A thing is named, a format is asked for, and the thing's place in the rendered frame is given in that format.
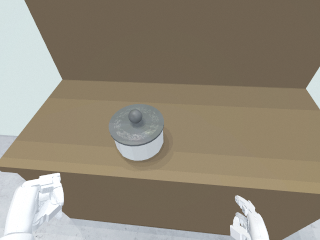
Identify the table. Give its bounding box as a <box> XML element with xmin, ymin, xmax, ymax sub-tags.
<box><xmin>0</xmin><ymin>0</ymin><xmax>320</xmax><ymax>240</ymax></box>

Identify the knob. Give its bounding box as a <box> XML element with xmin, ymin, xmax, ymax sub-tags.
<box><xmin>128</xmin><ymin>109</ymin><xmax>143</xmax><ymax>123</ymax></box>

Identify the lid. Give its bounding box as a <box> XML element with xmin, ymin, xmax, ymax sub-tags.
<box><xmin>108</xmin><ymin>104</ymin><xmax>164</xmax><ymax>147</ymax></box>

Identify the robot right hand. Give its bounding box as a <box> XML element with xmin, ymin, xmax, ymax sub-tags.
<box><xmin>230</xmin><ymin>195</ymin><xmax>269</xmax><ymax>240</ymax></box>

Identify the robot left hand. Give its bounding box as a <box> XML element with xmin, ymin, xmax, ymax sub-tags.
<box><xmin>4</xmin><ymin>173</ymin><xmax>64</xmax><ymax>236</ymax></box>

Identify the pot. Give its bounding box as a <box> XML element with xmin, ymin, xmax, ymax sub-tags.
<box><xmin>114</xmin><ymin>130</ymin><xmax>164</xmax><ymax>161</ymax></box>

